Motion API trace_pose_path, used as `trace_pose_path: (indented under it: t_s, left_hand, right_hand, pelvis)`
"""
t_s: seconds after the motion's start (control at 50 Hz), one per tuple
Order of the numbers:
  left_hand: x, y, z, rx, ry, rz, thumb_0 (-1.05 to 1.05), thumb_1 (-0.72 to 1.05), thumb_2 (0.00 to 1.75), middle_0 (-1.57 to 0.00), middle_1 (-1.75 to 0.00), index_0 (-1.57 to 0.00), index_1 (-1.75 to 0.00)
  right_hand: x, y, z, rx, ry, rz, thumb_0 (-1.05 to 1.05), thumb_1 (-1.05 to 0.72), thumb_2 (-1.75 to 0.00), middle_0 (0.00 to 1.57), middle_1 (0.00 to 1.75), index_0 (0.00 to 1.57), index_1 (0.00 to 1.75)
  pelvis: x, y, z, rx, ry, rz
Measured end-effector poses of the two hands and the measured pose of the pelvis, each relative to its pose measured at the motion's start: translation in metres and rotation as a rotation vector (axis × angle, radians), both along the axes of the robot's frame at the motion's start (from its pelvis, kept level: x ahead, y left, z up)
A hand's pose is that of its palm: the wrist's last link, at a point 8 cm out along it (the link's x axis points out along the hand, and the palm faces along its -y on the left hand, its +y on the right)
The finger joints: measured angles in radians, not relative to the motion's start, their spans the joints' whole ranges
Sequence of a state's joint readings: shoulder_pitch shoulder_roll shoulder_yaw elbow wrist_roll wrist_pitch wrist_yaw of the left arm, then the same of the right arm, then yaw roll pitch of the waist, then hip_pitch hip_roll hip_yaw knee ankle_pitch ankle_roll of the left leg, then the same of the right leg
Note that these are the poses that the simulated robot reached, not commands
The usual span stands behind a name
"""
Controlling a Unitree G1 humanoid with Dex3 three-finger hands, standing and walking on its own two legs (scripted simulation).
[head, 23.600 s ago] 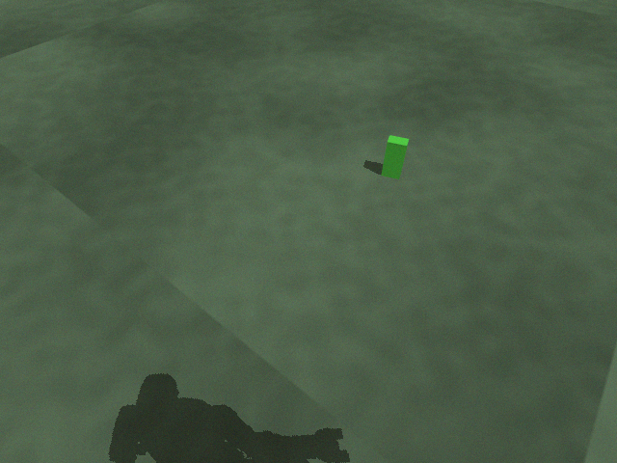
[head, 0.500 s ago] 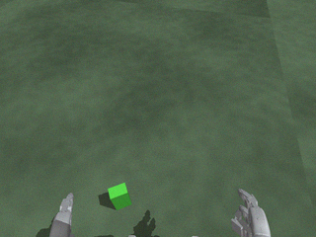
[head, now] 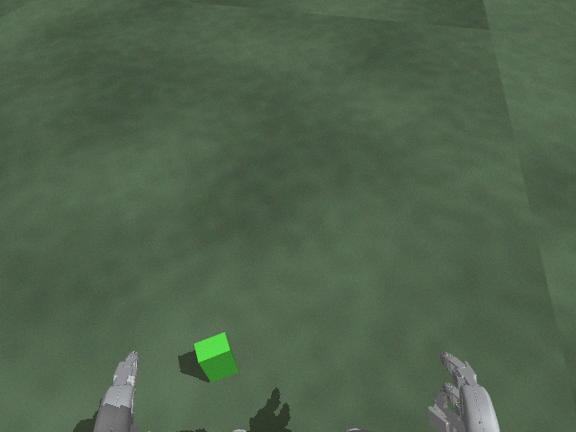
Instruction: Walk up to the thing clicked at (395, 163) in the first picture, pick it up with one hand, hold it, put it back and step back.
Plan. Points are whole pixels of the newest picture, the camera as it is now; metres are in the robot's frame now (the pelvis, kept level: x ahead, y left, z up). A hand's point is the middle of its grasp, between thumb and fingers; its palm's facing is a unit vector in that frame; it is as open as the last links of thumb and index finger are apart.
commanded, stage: home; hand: left
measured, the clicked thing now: (217, 358) +0.43 +0.23 -0.62
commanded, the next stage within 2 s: stand in 1.00 s
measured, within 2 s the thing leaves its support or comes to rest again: neither
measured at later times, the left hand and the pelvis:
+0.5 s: hand (160, 424) +0.16 +0.18 -0.05, palm faces +0.10 -0.95 -0.29, open 17.5 cm; pelvis -0.01 +0.00 +0.00, yaw +0 degrees
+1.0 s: hand (156, 415) +0.17 +0.19 -0.05, palm faces +0.10 -0.95 -0.28, open 17.5 cm; pelvis +0.00 +0.01 +0.00, yaw +0 degrees
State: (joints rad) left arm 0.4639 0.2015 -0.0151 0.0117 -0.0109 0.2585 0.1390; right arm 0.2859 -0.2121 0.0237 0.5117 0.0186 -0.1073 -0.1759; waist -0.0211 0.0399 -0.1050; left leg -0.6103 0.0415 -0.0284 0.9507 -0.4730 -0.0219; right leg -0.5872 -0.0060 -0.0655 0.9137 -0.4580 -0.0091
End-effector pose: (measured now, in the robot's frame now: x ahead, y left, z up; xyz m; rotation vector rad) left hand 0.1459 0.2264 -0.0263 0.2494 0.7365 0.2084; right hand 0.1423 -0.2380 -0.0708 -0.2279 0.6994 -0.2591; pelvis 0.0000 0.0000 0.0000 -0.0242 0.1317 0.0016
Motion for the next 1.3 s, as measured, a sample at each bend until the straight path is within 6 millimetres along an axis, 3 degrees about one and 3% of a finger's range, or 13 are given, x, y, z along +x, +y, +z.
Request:
trace_pose_path:
  t_s: [0.54,1.14,1.3]
  left_hand:
    - [-0.008,0.004,0.001,-0.006,-0.013,0.001,-0.01,-0.55,0.05,-0.06,-0.05,-0.06,-0.05]
    - [0.006,0.011,0.0,-0.009,-0.011,-0.001,-0.01,-0.55,0.05,-0.06,-0.05,-0.06,-0.05]
    - [0.008,0.011,0.001,-0.013,-0.012,0.0,-0.01,-0.3,0.3,-0.15,-0.19,-0.15,-0.19]
  right_hand:
    - [-0.001,0.006,0.006,-0.001,-0.036,0.015,0.01,-0.9,-0.9,0.2,0.3,0.2,0.3]
    - [0.009,0.014,0.004,-0.003,-0.021,0.012,0.01,-0.9,-0.9,0.2,0.3,0.2,0.3]
    - [0.01,0.012,0.006,-0.012,-0.024,0.009,0.01,-0.9,-0.89,0.2,0.3,0.2,0.3]
  pelvis:
    - [-0.008,0.003,0.001,0.0,-0.016,0.0]
    - [0.006,0.01,0.002,-0.007,0.0,-0.003]
    - [0.007,0.011,0.002,-0.008,-0.006,-0.002]
